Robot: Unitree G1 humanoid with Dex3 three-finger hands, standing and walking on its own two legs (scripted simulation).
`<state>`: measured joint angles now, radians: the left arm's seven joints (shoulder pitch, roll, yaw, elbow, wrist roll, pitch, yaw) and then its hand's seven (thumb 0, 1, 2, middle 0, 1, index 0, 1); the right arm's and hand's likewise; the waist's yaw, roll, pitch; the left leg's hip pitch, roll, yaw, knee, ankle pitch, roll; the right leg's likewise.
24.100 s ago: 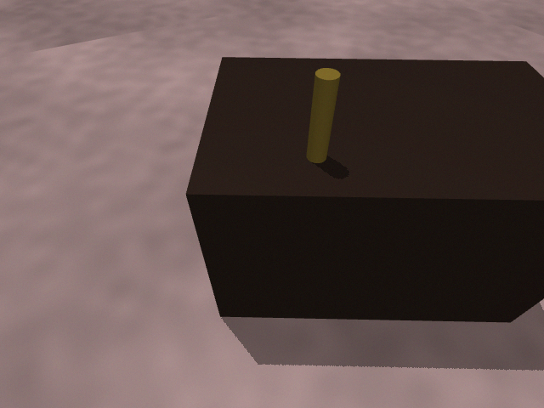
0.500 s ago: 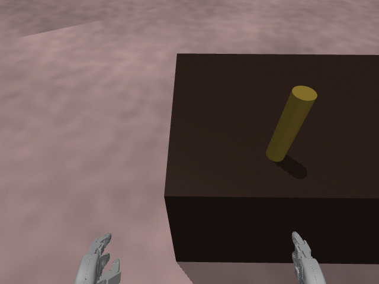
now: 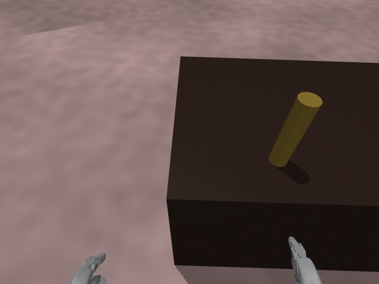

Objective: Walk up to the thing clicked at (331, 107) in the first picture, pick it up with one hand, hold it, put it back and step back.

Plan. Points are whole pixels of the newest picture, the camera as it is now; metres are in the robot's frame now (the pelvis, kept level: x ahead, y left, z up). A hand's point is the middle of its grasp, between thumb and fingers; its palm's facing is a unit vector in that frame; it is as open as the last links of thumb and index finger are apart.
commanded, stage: home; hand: right
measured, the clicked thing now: (291, 133) +0.47 -0.24 +0.05
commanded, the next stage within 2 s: stand in 1.82 s
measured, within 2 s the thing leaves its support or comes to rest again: neither
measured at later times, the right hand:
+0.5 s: hand out of the picture +0.04 -0.27 -0.14, palm faces -0.05 +0.93 -0.37, open 17.5 cm
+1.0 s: hand out of the picture +0.03 -0.27 -0.14, palm faces -0.07 +0.93 -0.36, open 17.4 cm
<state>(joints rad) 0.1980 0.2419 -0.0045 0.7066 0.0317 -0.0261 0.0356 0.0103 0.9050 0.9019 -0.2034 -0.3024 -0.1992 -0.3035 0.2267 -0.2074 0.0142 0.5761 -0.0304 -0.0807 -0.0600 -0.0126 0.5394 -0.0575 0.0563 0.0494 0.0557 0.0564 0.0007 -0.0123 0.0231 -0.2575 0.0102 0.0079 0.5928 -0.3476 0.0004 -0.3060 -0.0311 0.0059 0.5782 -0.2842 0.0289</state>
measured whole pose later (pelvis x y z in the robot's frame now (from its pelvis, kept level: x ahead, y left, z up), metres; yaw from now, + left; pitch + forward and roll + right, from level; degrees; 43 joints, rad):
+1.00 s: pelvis -0.02 -0.02 +0.02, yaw +1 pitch -3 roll +0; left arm 0.14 0.35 -0.01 1.15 0.02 0.00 -0.01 0.01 0.91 0.90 -0.20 -0.30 -0.20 -0.30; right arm 0.17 -0.36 0.02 1.12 -0.01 -0.01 0.00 -0.01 0.53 -0.06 0.06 0.05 0.06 0.06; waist 0.00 -0.01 0.05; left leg -0.11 0.03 -0.01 0.36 -0.21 -0.02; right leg -0.16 -0.01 -0.02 0.36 -0.16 0.01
